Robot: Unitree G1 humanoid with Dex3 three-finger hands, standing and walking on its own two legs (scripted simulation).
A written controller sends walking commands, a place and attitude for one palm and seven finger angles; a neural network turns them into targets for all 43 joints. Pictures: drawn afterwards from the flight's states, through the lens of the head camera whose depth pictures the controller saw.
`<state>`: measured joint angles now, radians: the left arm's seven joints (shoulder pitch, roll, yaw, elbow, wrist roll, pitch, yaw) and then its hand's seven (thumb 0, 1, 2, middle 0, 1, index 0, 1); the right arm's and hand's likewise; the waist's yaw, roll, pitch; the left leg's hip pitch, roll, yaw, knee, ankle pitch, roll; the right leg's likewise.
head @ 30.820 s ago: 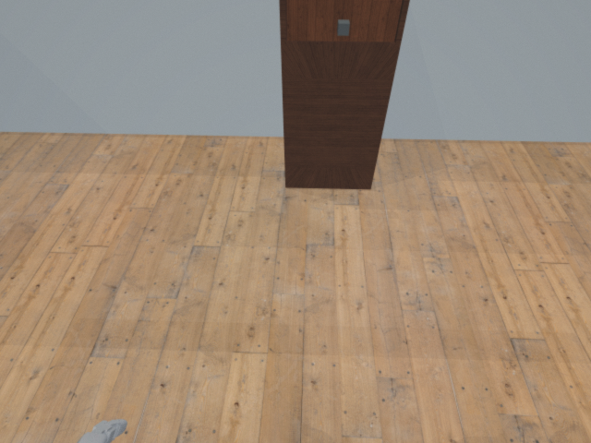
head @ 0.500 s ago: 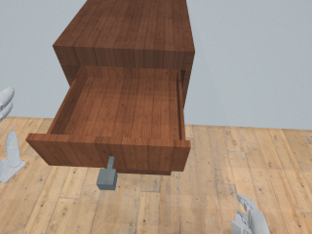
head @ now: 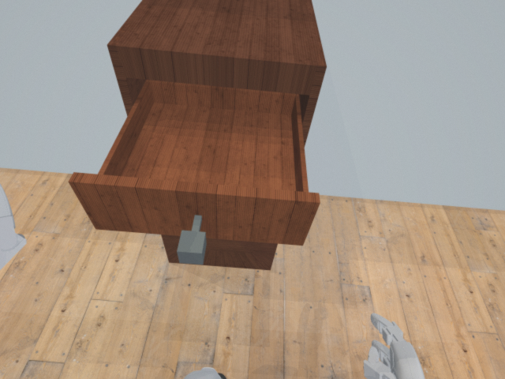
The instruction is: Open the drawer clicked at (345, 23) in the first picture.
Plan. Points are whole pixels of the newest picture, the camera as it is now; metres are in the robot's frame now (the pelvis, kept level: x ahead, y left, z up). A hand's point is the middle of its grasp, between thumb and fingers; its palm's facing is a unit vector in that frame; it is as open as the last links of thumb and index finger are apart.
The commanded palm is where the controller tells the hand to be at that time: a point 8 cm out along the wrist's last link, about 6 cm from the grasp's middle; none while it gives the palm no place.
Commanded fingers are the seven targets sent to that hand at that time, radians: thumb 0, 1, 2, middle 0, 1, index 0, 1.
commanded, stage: step back with the hand held close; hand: left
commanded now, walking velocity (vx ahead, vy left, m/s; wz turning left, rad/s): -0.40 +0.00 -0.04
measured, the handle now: (194, 237) +0.32 +0.12 +0.04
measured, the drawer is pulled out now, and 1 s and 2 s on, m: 0.30 0.30 0.30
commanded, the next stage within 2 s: stop stepping back and stand still in 0.20 s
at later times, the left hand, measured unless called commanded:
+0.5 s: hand out of the picture +0.08 +0.22 +0.21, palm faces +0.43 -0.78 -0.45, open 7.4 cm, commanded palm +0.01 +0.26 +0.23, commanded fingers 0.00 0.90 0.90 -0.20 -0.30 -0.20 -0.30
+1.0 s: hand out of the picture -0.01 +0.22 +0.19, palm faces +0.46 -0.80 -0.37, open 7.5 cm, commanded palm -0.09 +0.26 +0.23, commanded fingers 0.00 0.90 0.90 -0.20 -0.30 -0.20 -0.30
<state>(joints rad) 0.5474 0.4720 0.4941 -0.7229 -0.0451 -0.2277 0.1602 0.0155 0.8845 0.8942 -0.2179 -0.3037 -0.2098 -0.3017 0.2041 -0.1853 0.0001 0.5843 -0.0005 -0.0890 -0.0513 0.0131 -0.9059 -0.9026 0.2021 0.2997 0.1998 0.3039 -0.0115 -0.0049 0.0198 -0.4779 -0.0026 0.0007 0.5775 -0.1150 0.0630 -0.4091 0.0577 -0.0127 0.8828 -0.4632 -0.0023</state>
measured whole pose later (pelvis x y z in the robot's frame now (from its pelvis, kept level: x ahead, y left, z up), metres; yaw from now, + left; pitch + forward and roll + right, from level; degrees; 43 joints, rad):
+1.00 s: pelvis -0.21 -0.03 +0.00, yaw +2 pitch -1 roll +1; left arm 0.48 0.37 0.40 -0.58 -0.02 -0.18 0.17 0.01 0.89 0.90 -0.21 -0.30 -0.20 -0.30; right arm 0.23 -0.19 0.00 0.63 0.01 -0.10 -0.06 0.01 -0.91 -0.90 0.20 0.30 0.20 0.30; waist -0.03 -0.05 0.01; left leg -0.31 0.01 0.03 0.61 -0.30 0.02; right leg -0.46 -0.02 -0.04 0.87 -0.43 -0.01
